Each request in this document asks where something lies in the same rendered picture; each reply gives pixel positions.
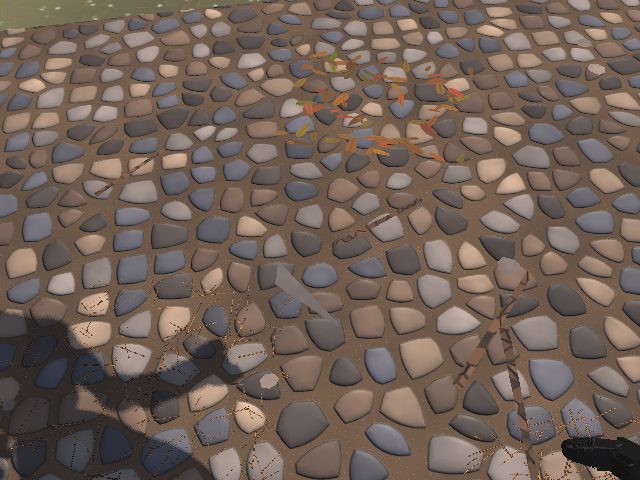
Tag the robot right hand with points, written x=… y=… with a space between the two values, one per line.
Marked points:
x=621 y=456

